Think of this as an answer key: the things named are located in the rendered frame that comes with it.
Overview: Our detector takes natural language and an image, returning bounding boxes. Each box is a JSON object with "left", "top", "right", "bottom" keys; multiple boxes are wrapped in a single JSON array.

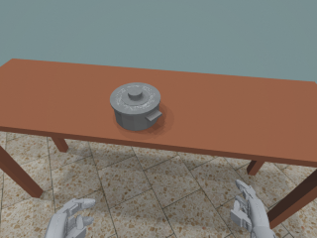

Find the left robot hand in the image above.
[{"left": 44, "top": 198, "right": 96, "bottom": 238}]

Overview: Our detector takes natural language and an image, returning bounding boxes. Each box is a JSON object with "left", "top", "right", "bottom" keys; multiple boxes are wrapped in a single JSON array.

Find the right robot forearm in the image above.
[{"left": 250, "top": 226, "right": 276, "bottom": 238}]

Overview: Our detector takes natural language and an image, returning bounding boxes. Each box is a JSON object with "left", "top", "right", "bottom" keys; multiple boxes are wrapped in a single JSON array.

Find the table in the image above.
[{"left": 0, "top": 59, "right": 317, "bottom": 229}]

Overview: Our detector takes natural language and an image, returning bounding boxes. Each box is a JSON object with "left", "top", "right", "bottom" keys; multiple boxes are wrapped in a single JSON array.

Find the knob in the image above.
[{"left": 128, "top": 86, "right": 143, "bottom": 99}]

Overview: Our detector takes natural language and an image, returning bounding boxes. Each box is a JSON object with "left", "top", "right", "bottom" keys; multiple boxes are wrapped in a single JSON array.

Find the pot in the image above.
[{"left": 114, "top": 106, "right": 162, "bottom": 131}]

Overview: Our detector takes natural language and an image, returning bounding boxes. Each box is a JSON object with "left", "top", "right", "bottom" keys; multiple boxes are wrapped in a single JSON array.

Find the right robot hand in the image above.
[{"left": 230, "top": 179, "right": 270, "bottom": 233}]

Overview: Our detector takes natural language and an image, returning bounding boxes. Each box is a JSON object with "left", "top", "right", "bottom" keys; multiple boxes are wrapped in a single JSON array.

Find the lid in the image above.
[{"left": 110, "top": 82, "right": 160, "bottom": 116}]

